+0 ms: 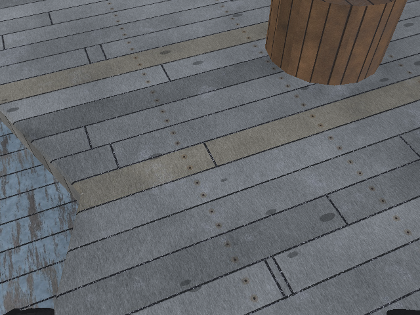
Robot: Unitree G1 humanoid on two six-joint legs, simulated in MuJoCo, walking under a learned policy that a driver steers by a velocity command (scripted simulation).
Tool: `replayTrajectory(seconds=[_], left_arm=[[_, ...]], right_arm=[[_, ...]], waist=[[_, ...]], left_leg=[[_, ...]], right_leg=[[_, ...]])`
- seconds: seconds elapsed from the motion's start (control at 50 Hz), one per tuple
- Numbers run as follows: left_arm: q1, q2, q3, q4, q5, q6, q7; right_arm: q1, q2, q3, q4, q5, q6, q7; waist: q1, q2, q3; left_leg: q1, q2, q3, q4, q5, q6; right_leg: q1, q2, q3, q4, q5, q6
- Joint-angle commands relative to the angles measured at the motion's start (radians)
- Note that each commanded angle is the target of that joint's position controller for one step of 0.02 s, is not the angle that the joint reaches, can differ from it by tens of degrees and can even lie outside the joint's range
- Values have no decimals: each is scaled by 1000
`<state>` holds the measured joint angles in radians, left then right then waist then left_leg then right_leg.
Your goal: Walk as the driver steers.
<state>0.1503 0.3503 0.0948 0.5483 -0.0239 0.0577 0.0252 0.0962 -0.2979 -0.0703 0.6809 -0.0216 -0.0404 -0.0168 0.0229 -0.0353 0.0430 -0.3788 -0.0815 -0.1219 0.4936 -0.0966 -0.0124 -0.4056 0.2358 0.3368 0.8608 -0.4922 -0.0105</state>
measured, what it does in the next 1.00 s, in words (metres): walks ahead: right foot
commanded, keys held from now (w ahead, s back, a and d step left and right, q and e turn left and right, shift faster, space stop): e+shift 0.36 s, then shift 0.04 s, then q+shift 0.08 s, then w+q+shift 0.52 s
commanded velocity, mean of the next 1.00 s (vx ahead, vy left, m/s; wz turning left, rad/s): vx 0.32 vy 0.00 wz -0.20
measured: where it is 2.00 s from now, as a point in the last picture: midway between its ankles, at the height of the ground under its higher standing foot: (184, 186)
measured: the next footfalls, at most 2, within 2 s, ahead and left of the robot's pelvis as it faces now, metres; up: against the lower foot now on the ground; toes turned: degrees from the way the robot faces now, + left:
right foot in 0.40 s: -0.02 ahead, -0.13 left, +0.00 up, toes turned -28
left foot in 1.06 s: +0.42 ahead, +0.05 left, +0.00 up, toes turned +2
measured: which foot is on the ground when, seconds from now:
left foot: down 0.00-0.40, up 0.42-1.00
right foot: up 0.00-0.38, down 0.40-1.00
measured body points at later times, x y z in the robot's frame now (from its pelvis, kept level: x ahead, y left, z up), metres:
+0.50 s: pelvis -0.01 -0.01 +0.00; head +0.01 -0.06 +0.45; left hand +0.25 +0.17 -0.07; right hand +0.00 -0.34 -0.11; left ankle +0.06 +0.12 -0.68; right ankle -0.05 -0.10 -0.73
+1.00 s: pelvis +0.19 -0.04 -0.02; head +0.21 -0.03 +0.43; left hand +0.24 +0.24 -0.15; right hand +0.32 -0.31 -0.11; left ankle +0.39 +0.07 -0.69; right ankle -0.05 -0.11 -0.73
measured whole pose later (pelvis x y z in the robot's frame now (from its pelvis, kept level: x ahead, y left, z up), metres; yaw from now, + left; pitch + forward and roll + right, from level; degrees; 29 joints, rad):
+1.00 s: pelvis +0.19 -0.04 -0.02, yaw -7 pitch +2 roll -1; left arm 0.39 0.29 0.07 0.81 0.00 -0.06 0.01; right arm 0.17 -0.27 -0.05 0.69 0.05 -0.01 0.07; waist 0.05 0.00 0.01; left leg -0.75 0.12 0.08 0.85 -0.07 0.08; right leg 0.26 -0.06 -0.37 0.20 -0.46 0.11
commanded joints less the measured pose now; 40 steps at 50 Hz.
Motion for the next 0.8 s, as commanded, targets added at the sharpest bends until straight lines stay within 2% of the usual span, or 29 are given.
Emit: replayTrajectory(seconds=[0.02,0.04,0.06,0.1,0.16,0.22,0.28,0.34,0.38,0.4,0.42,0.44,0.46,0.48,0.5,0.52,0.54,0.58,0.6,0.62,0.68,0.74,0.8], left_arm=[[99,195,50,-43,-4,-8,-14],[109,172,46,-22,-1,6,-9],[119,149,37,-24,1,13,-8],[90,106,21,-43,-4,12,-8],[35,75,7,-66,-7,5,-5],[24,60,2,-70,2,3,-9],[34,47,-1,-61,6,6,-18],[51,53,6,-51,4,20,-30],[102,50,16,-32,7,27,-34],[171,68,28,-2,10,28,-27],[225,143,49,11,10,22,-14],[176,252,61,-19,34,11,-3],[166,174,39,-35,68,-16,-10],[123,121,14,-18,74,-36,-12],[124,77,5,13,44,-49,-11],[134,59,-3,37,17,-59,-10],[135,69,-8,51,14,-69,-7],[140,74,-10,59,39,-93,-1],[157,69,-10,68,46,-108,3],[170,63,-10,79,47,-121,7],[176,50,-11,102,40,-149,12],[171,51,-9,121,46,-159,10],[181,52,-7,143,47,-161,5]], right_arm=[[-62,-91,-26,-114,-2,2,-15],[-71,-79,-18,-124,7,14,-24],[-84,-87,-15,-127,11,23,-32],[-56,-97,-13,-115,-2,34,-42],[-1,-117,-22,-95,-11,45,-44],[-2,-141,-34,-82,-6,48,-34],[-30,-164,-47,-74,3,48,-20],[-27,-174,-59,-55,21,41,0],[-30,-166,-61,-40,41,39,7],[9,-134,-54,-17,49,42,10],[52,-80,-37,-7,35,45,21],[8,-55,-19,-77,3,42,21],[-85,-107,-36,-79,13,43,9],[-72,-106,-36,-65,35,50,6],[8,-90,-34,-18,36,52,11],[33,-102,-37,4,31,51,19],[34,-120,-44,7,41,51,27],[7,-140,-51,-5,68,38,33],[2,-133,-52,-6,69,29,32],[10,-122,-51,-4,65,22,30],[60,-102,-52,7,52,14,30],[83,-77,-44,2,50,20,35],[66,-52,-29,-17,51,21,45]], waist=[[20,188,-125],[17,138,-113],[11,128,-88],[-11,138,-75],[-55,174,-114],[-61,184,-141],[-49,193,-146],[-37,202,-143],[3,181,-150],[23,131,-151],[17,-92,-121],[-2,-350,-112],[76,-196,-162],[42,-161,-152],[20,-122,-184],[27,-151,-161],[23,-174,-113],[28,-143,-33],[34,-121,-16],[32,-106,-10],[12,-89,-1],[-2,-67,36],[4,-44,81]], left_leg=[[250,391,-342,-167,64,243],[226,334,-250,-161,-5,204],[193,313,-191,-172,13,198],[183,284,-82,-196,72,201],[285,321,-21,-210,95,230],[308,360,34,-216,81,240],[257,379,114,-219,48,224],[244,410,166,-192,27,197],[209,406,205,-108,15,145],[128,371,244,-11,-20,87],[-95,272,325,222,-225,-7],[-382,134,311,479,-562,-82],[-353,149,157,647,-558,-66],[-316,162,129,677,-481,-41],[-320,179,129,653,-375,-28],[-360,178,144,666,-276,-32],[-382,175,136,686,-208,-31],[-471,152,73,669,-112,-23],[-522,139,35,655,-73,-19],[-560,133,12,645,-43,-16],[-596,139,-5,649,17,-28],[-606,161,11,660,68,-46],[-625,189,49,629,109,-33]], right_leg=[[-232,-158,-114,365,-28,81],[-233,-175,-141,423,31,92],[-247,-184,-180,471,72,100],[-257,-224,-258,443,121,106],[-286,-290,-297,344,137,128],[-236,-330,-315,230,133,127],[-113,-335,-356,86,146,98],[-4,-321,-400,-71,137,53],[124,-285,-425,-264,205,3],[252,-251,-406,-371,264,-38],[414,-382,-174,-491,510,-114],[426,-643,154,-503,707,-307],[337,-646,93,-523,685,-342],[288,-592,-17,-527,622,-288],[328,-526,-75,-562,261,-223],[352,-511,-77,-605,17,-197],[327,-509,-66,-657,-120,-184],[347,-539,-59,-728,-194,-164],[391,-553,-80,-741,-165,-154],[432,-562,-114,-748,-125,-142],[463,-572,-220,-766,-36,-121],[425,-575,-311,-783,35,-121],[419,-569,-407,-789,105,-117]])
Velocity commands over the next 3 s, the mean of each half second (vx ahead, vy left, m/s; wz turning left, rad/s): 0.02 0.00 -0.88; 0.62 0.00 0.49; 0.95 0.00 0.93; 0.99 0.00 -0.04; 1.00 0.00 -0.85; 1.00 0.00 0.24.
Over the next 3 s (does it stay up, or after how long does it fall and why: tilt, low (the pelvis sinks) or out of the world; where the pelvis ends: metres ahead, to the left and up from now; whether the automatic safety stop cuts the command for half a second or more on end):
stays up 1.80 0.25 -0.03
